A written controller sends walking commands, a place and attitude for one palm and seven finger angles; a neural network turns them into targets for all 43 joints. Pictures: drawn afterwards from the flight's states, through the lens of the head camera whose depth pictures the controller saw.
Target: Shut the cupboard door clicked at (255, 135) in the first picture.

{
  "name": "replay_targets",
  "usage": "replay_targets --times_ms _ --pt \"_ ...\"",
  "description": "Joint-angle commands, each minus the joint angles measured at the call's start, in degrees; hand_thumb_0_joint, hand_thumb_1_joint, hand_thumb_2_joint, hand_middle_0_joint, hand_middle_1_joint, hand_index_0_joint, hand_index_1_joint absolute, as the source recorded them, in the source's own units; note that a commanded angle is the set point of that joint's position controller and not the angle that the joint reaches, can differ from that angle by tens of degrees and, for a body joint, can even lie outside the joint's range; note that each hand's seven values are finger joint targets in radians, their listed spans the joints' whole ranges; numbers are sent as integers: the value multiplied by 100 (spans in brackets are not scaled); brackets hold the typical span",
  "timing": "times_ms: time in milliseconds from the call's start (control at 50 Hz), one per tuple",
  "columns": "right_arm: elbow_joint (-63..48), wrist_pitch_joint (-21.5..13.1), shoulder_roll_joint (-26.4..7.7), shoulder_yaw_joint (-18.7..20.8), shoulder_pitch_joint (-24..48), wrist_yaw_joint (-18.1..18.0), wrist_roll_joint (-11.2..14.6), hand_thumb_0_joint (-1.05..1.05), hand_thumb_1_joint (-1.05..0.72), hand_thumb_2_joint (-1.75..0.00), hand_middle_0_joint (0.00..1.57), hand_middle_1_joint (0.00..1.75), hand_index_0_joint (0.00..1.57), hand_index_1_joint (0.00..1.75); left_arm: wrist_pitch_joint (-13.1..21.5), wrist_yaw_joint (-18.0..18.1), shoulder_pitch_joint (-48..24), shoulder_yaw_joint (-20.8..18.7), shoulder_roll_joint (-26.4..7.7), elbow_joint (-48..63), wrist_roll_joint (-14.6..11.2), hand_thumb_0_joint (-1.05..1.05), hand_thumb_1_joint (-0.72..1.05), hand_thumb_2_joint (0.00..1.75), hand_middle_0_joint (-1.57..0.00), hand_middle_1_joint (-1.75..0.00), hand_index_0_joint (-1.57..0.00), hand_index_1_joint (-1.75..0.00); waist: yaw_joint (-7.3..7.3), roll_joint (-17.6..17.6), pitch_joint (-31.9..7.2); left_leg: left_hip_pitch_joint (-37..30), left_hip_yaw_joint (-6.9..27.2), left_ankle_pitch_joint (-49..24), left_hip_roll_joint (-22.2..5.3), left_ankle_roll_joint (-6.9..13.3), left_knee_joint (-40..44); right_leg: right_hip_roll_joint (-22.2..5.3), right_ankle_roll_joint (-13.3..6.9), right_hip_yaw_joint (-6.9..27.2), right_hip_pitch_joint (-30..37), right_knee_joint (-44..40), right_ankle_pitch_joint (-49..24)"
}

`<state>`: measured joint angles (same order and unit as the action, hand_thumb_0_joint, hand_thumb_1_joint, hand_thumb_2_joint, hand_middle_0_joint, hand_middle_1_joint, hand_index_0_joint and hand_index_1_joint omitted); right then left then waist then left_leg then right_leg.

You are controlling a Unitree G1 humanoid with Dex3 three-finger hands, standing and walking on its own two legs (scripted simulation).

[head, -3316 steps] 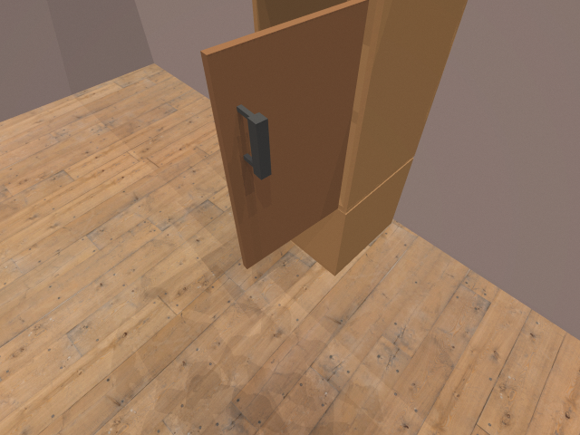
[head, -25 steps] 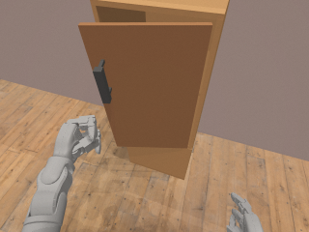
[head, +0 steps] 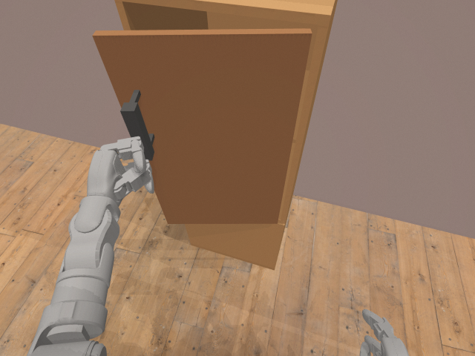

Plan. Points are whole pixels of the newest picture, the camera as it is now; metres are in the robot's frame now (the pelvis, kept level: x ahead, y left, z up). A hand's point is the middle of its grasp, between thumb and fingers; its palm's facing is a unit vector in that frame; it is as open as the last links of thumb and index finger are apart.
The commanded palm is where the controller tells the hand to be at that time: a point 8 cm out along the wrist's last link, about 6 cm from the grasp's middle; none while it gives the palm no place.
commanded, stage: bring the fist close to the handle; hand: left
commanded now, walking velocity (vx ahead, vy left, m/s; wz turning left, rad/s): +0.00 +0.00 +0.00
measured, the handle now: (141, 125) +0.50 +0.21 +0.11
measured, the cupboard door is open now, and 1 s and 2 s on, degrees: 17 16 0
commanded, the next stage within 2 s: push the door shut along its arc in 0.54 s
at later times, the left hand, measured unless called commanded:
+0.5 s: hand (149, 162) +0.41 +0.17 +0.11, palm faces +0.04 -1.00 -0.01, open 3.1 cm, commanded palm +0.37 +0.22 +0.11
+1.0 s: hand (153, 145) +0.44 +0.17 +0.12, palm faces -0.06 -1.00 -0.02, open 3.1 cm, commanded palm +0.42 +0.22 +0.11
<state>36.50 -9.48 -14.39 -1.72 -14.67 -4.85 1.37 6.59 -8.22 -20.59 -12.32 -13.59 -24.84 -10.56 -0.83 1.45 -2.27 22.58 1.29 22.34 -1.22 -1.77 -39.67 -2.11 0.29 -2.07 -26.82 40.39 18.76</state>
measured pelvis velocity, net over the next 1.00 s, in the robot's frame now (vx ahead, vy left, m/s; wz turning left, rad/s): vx -0.03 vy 0.01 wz -0.01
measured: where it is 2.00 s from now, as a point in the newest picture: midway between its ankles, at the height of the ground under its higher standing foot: outside the picture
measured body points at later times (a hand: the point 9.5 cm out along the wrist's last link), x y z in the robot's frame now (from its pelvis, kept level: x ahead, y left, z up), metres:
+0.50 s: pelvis -0.01 +0.01 +0.00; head +0.03 +0.00 +0.45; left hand +0.40 +0.23 +0.11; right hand +0.07 -0.25 -0.12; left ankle -0.02 +0.14 -0.72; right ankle +0.02 -0.12 -0.72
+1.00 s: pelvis -0.03 +0.01 -0.01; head +0.03 +0.01 +0.44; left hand +0.43 +0.23 +0.12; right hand +0.06 -0.25 -0.12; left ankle -0.02 +0.14 -0.72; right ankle +0.02 -0.12 -0.72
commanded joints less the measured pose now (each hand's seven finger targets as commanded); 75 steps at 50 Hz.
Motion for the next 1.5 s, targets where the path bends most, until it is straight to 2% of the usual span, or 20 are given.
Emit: replay_targets --times_ms 0,120,180,240,340,460,500,560,640,700,760,800,860,920,960,1000,1060,1180,1360,1480 --pt "-650 -88 -665 272 -18 -15 19 0 -90 -90 20 30 20 30 437 30 -2141 -498 -1259 506 -20 0 90 90 -130 -150 -130 -150 21 -167 -1625 26 -257 -1838 220 177 450 111 -100 45 1345 -374 -2252" --pt "-593 83 -750 303 -170 -29 54 0 -90 -90 20 30 20 30 513 -113 -3330 -380 -1279 -249 -60 0 90 90 -130 -150 -130 -150 -220 -273 -1578 146 -257 -1464 226 210 387 130 -81 113 1060 -483 -1912" --pt "-629 117 -752 341 -246 -15 17 0 -90 -90 20 30 20 30 790 -121 -3280 -658 -1539 -194 -67 0 90 90 -130 -150 -130 -150 -61 -230 -2118 87 -249 -1639 232 218 362 141 -110 136 1381 -367 -2084" --pt "-636 131 -718 359 -299 25 4 0 -90 -90 20 30 20 30 1020 -132 -3222 -573 -1427 -97 -34 0 90 90 -130 -150 -130 -150 -22 29 -2396 -29 -269 -1895 231 201 335 165 -133 111 1450 -240 -2384" --pt "-611 231 -760 367 -339 43 40 0 -90 -90 20 30 20 30 977 -97 -3222 -520 -1369 -584 6 0 90 90 -130 -150 -130 -150 -143 -273 -1745 286 -281 -1367 210 226 450 188 -99 91 1105 -406 -1823" --pt "-676 241 -761 390 -381 45 16 0 -90 -90 20 30 20 30 1094 -38 -3204 -646 -1498 -185 -2 0 90 90 -130 -150 -130 -150 -32 23 -2169 6 -267 -1725 205 226 436 221 -152 75 1287 -337 -2060" --pt "-684 231 -724 369 -329 68 31 0 -90 -90 20 30 20 30 1119 -32 -3230 -437 -1242 -157 -16 0 90 90 -130 -150 -130 -150 -96 15 -2041 -5 -267 -1546 186 216 475 233 -139 51 1123 -371 -1888" --pt "-618 241 -775 357 -354 45 38 0 -90 -90 20 30 20 30 1061 -2 -3325 -525 -1356 -556 -6 0 90 90 -130 -150 -130 -150 -150 -227 -1572 214 -220 -1173 175 218 544 244 -135 28 926 -471 -1445" --pt "-667 257 -770 355 -279 46 54 0 -90 -90 20 30 20 30 994 -14 -3305 -545 -1413 -660 51 0 90 90 -130 -150 -130 -150 -111 -217 -1620 235 -228 -996 183 216 567 219 -140 60 921 -493 -1272" --pt "-578 238 -758 322 -297 24 54 0 -90 -90 20 30 20 30 1086 -98 -4308 -182 -1284 -697 125 0 90 90 -130 -150 -130 -150 -379 44 -1553 124 -169 -809 174 226 513 221 -126 72 576 -498 -1042" --pt "-532 242 -821 327 -370 -20 42 0 -90 -90 20 30 20 30 1254 -179 -4736 -379 -1655 -847 112 0 90 90 -130 -150 -130 -150 -394 -51 -1782 83 -102 -843 177 232 449 242 -155 80 629 -427 -1027" --pt "-469 212 -793 300 -366 -21 55 0 -90 -90 20 30 20 30 1270 -294 -5001 -189 -1449 -1222 75 0 90 90 -130 -150 -130 -150 -481 108 -1809 115 -114 -760 198 216 395 224 -140 104 495 -407 -1018" --pt "-364 247 -908 291 -540 -35 34 0 -90 -90 20 30 20 30 1230 -417 -5059 -544 -1922 -2086 76 0 90 90 -130 -150 -130 -150 -476 -293 -1680 447 -53 -660 193 223 360 228 -147 88 444 -357 -898" --pt "-393 243 -913 284 -622 14 21 0 -90 -90 20 30 20 30 1171 -562 -5186 -394 -1777 -2460 147 0 90 90 -130 -150 -130 -150 -482 77 -1797 512 -87 -837 218 197 278 191 -166 99 337 -232 -1149" --pt "-372 285 -988 306 -796 18 -13 0 -90 -90 20 30 20 30 1209 -621 -5194 -729 -2219 -2632 160 0 90 90 -130 -150 -130 -150 -459 -158 -2062 592 -68 -1070 209 209 178 205 -165 96 481 -124 -1395" --pt "-418 297 -969 324 -836 47 -2 0 -90 -90 20 30 20 30 1245 -758 -5367 -494 -1961 -2609 125 0 90 90 -130 -150 -130 -150 -566 -150 -2156 607 -102 -1168 203 214 114 205 -136 114 454 -91 -1585" --pt "-376 336 -1041 346 -1004 41 -13 0 -90 -90 20 30 20 30 1249 -926 -5616 -535 -2103 -2861 104 0 90 90 -130 -150 -130 -150 -709 -298 -2063 764 -86 -1085 200 246 21 233 -121 131 300 -80 -1510" --pt "-251 376 -1099 370 -1219 43 -21 0 -90 -90 20 30 20 30 1192 -1175 -6335 -359 -2186 -3030 154 0 90 90 -130 -150 -130 -150 -947 191 -2185 713 -8 -946 180 247 -108 242 -116 125 -166 -40 -1253" --pt "-60 315 -1224 345 -1549 53 -60 0 -90 -90 20 30 20 30 1037 -1385 -7173 -174 -2317 -3643 261 0 90 90 -130 -150 -130 -150 -1341 238 -2142 993 117 -459 151 291 -305 276 -115 96 -817 -15 -606" --pt "68 272 -1265 336 -1702 84 -95 0 -90 -90 20 30 20 30 945 -1544 -7820 -7 -2269 -3760 324 0 90 90 -130 -150 -130 -150 -1549 650 -2367 784 200 -569 96 255 -468 301 -118 29 -1344 89 -553"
